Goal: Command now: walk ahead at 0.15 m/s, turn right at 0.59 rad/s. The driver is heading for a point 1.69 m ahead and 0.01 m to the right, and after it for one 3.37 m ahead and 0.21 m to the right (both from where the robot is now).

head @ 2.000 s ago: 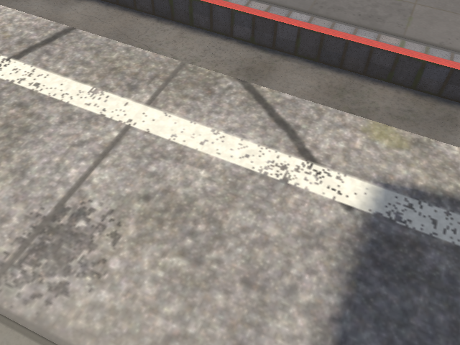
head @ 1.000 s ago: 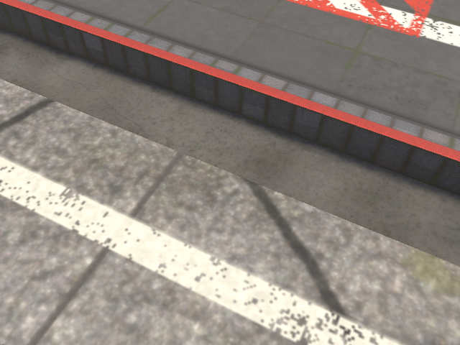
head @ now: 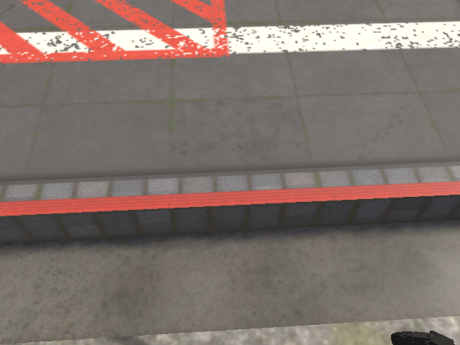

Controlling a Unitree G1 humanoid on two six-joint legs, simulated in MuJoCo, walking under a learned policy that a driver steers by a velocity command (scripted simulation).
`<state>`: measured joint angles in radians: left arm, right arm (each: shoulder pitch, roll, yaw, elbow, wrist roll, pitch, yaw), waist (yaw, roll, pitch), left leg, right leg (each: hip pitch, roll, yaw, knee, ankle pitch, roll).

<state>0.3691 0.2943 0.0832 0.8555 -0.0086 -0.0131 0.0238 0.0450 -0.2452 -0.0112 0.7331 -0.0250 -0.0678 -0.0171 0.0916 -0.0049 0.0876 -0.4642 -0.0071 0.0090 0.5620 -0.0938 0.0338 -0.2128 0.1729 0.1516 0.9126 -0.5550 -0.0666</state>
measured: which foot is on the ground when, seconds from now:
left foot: down 0.00-0.36, up 0.38-0.62, down 0.64-1.00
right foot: up 0.00-0.34, down 0.36-1.00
